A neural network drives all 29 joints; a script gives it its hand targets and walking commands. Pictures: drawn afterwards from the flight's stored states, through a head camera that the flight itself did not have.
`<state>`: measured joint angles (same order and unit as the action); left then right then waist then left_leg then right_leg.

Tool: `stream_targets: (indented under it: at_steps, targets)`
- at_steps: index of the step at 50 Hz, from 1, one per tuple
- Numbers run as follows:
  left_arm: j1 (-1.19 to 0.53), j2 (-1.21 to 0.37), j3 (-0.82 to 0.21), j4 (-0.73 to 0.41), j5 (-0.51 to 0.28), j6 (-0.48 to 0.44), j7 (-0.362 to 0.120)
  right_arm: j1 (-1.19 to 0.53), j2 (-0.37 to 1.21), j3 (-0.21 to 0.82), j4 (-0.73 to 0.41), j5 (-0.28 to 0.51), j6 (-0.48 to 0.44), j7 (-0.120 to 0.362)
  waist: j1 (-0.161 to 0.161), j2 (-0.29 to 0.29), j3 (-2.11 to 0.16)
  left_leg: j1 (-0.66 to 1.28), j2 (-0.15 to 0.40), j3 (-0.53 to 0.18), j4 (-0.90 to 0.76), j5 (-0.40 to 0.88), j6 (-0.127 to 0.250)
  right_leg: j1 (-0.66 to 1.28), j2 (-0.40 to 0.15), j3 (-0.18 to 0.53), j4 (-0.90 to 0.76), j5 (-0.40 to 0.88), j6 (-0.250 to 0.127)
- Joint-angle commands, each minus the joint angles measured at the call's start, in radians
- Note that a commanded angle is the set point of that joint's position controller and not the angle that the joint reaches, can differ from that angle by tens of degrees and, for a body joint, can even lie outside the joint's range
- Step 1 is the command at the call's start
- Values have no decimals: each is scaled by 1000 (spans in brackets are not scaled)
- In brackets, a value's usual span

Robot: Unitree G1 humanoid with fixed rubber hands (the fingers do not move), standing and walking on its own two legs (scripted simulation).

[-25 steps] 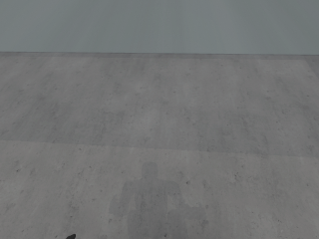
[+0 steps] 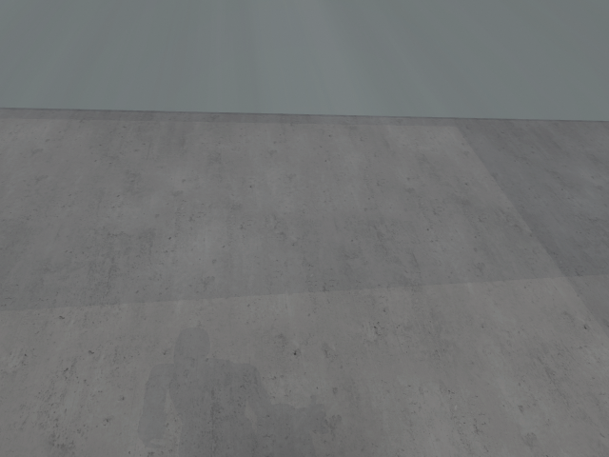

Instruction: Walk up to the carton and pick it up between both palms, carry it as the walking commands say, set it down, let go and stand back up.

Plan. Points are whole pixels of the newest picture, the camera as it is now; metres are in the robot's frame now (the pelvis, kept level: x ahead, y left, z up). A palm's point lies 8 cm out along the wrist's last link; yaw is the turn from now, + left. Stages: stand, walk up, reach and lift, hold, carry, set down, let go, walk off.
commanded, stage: walk up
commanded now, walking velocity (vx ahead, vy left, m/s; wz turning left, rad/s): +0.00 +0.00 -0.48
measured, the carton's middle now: out of the picture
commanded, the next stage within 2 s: none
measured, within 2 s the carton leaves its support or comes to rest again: neither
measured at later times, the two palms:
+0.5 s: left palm out of the picture +0.16 +0.16 -0.11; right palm out of the picture -0.06 -0.31 -0.15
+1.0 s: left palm out of the picture +0.17 +0.21 -0.14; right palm out of the picture -0.03 -0.26 -0.09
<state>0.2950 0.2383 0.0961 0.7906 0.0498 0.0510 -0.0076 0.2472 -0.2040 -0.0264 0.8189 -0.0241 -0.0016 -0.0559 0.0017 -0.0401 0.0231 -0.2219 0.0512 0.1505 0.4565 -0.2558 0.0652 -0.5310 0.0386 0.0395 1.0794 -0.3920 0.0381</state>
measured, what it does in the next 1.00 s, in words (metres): steps on the spot, turning right: right foot, then left foot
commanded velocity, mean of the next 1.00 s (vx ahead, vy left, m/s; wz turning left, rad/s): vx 0.00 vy -0.01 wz -0.49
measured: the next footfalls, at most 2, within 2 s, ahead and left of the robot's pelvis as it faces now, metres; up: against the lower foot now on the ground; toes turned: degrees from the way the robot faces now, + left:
right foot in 0.38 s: -0.01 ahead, -0.15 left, +0.00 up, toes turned -19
left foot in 0.88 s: +0.07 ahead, +0.06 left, +0.00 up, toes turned -22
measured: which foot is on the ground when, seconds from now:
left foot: down 0.00-0.38, up 0.40-0.86, down 0.88-1.00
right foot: up 0.00-0.36, down 0.38-0.88, up 0.90-1.00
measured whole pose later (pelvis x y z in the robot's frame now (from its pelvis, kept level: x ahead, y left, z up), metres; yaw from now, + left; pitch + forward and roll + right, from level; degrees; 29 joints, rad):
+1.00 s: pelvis +0.00 +0.01 +0.00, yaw -28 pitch +0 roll -4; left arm 0.28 0.27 0.09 0.80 0.02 0.05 0.00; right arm 0.19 -0.20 -0.04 0.80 -0.02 0.01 -0.04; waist 0.01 -0.04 0.05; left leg -0.24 0.05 0.11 0.50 -0.27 0.06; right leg -0.44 0.07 0.06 0.97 -0.44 0.03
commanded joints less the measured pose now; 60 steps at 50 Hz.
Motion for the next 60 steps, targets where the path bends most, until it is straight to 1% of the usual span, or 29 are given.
stream_targets:
  at_steps: [1, 5, 7, 13, 15, 17, 18, 19, 20, 21, 22, 23, 24, 25, 29, 35, 38, 41, 43, 44, 45, 46, 47, 48, 49, 50, 53, 57, 60]
  targets:
    - [79, 49, 4, -26, -4, 6, -13, -9, -135, -27, -49, 2, -17, 4, 15, 211, 0, 39, 215, -146, -183, 261, 21, -53, -25, -22, 123, 60, 26]
    - [-29, 45, -8, -59, -23, 17, -23, 63, -145, -35, -19, 5, -19, 8, -33, 195, 26, 104, 238, -126, -172, 262, 48, -77, -55, -52, 0, 84, 49]
    - [-54, 63, 4, -81, -22, 21, -18, 101, -166, -51, 13, -23, -22, 3, -41, 192, 17, 142, 290, -143, -174, 259, 58, -63, -81, -52, -29, 44, 60]
    - [-120, 34, -14, -114, -43, 14, -25, 107, -195, -70, 43, -28, -19, 13, -47, 221, 5, 120, 317, -59, -110, 382, 75, 84, -91, -117, -255, -97, 22]
    - [-116, 32, -20, -110, -49, 6, -25, 110, -212, -80, 51, -25, -14, 16, -47, 228, -12, 130, 332, -49, -74, 436, 74, 132, -80, -139, -336, -95, 7]
    - [-78, 29, -26, -94, -46, -6, -21, 102, -216, -87, 55, -14, -4, 20, -24, 210, -30, 112, 329, -21, -7, 443, 49, 212, -73, -146, -473, -28, -9]
    - [-30, 31, -29, -76, -39, -17, -14, 89, -211, -88, 53, -6, 4, 24, 8, 165, -45, 56, 305, 27, 72, 403, 9, 311, -73, -143, -613, 118, -12]
    - [12, 68, -22, -53, -26, -32, -3, 105, -177, -76, 50, 1, 8, 34, 29, 51, -73, -38, 242, 90, 211, 277, -50, 438, -112, -89, -726, 263, -11]
    - [41, 164, -3, -54, -28, -45, 1, 121, -96, -52, 14, -8, 15, 45, 29, -246, -81, -286, 153, 117, 425, -292, -104, 581, -366, 212, -784, 489, -67]
    - [34, 223, 17, -68, -27, -44, 10, 103, -72, -53, 8, -2, 29, 36, 31, -291, -33, -413, 113, 25, 533, -372, -140, 552, -473, 325, -732, 718, -159]
    - [110, 214, 29, -29, -20, -42, 17, 28, -111, -62, -20, 15, 41, 31, 89, -288, -48, -378, 94, -47, 575, -361, -139, 492, -474, 312, -723, 795, -249]
    - [86, 179, 10, -25, -24, -42, 18, -23, -142, -66, -37, 16, 46, 40, 67, -198, -7, -386, 94, -74, 607, -325, -147, 480, -418, 278, -725, 810, -250]
    - [15, 155, -7, -38, -38, -40, 21, -3, -148, -72, -21, 14, 44, 52, 20, -106, 2, -394, 98, -94, 617, -253, -147, 493, -362, 197, -719, 791, -222]
    - [-46, 155, -9, -52, -39, -39, 26, 39, -145, -76, 3, 13, 42, 59, -12, -77, -22, -383, 95, -104, 610, -178, -144, 498, -325, 137, -720, 788, -199]
    - [-26, 140, -12, -28, -33, -57, 26, 22, -115, -74, -2, 1, 51, 48, -14, -64, -61, -315, 60, -120, 616, -84, -133, 462, -275, 117, -711, 850, -186]
    - [31, 162, -10, -14, -30, -55, 19, -81, -96, -63, -48, 10, 58, 38, 17, -91, -16, -307, 28, -142, 457, -113, -129, 408, -272, 210, -751, 573, -210]
    - [34, 171, -7, -17, -25, -52, 14, -100, -86, -56, -60, 16, 49, 31, 24, -106, -12, -231, 5, -138, 359, -133, -118, 357, -274, 253, -749, 519, -216]
    - [-2, 177, 1, -29, -22, -43, 10, -58, -82, -51, -57, 26, 31, 21, 3, -109, -26, -106, -21, -136, 218, -130, -113, 301, -276, 289, -720, 591, -201]
    - [-28, 169, 3, -40, -31, -34, 11, 16, -92, -57, -44, 30, 12, 13, -41, -76, -39, 42, -22, -135, -8, 21, -114, 254, -230, 277, -653, 559, -138]
    - [-21, 146, 2, -44, -37, -32, 13, 57, -131, -68, -35, 25, -1, 9, -57, -15, -62, 162, 37, -169, -107, 100, -113, 191, -176, 238, -585, 414, -87]
    - [14, 72, -9, -59, -39, -33, 12, 70, -212, -80, -49, 8, -9, 7, -52, 212, -108, 281, 241, -364, -191, 62, -73, 77, -63, 125, -379, 73, -39]
    - [12, 50, -13, -87, -43, -30, 20, 31, -278, -86, -67, 3, -2, 9, -46, 373, -74, 206, 417, -512, -201, 250, 27, -40, 62, 17, -189, -194, -3]
    - [-31, 109, -7, -97, -41, -16, 24, 10, -255, -76, -55, -2, 5, 20, -53, 366, -46, 67, 464, -552, -221, 175, 128, -46, -11, 31, -14, -205, -9]
    - [-32, 128, 16, -67, -22, -7, 11, -31, -175, -53, -65, 4, 4, 24, -29, 217, 29, -26, 369, -430, -258, 96, 90, 4, -30, 86, 14, -132, -17]
    - [16, 127, 29, -38, -14, -4, -2, -102, -126, -32, -94, 5, -2, 18, 18, 140, 48, -27, 274, -307, -225, 112, 30, 8, -23, 90, 25, -62, -5]
    - [47, 115, 26, -24, -19, 0, -12, -123, -109, -27, -105, 1, -7, 10, 39, 165, 42, -22, 228, -235, -201, 160, 7, 14, -21, 62, 52, -15, 5]
    - [49, 97, 10, -11, -25, 6, -21, -39, -131, -41, -87, 10, -14, 10, 14, 212, 2, 39, 218, -165, -183, 254, 15, 22, -22, 20, 114, 50, 37]
    - [-54, 89, 5, -36, -30, 19, -26, 36, -137, -50, -70, 7, -21, 8, -31, 206, 21, 106, 243, -145, -195, 245, 41, -14, -43, -3, 43, 65, 66]
    - [-95, 80, -1, -44, -29, 26, -26, 74, -150, -59, -56, 1, -25, 9, -42, 207, 5, 162, 277, -142, -182, 297, 64, -10, -57, -14, -23, 21, 67]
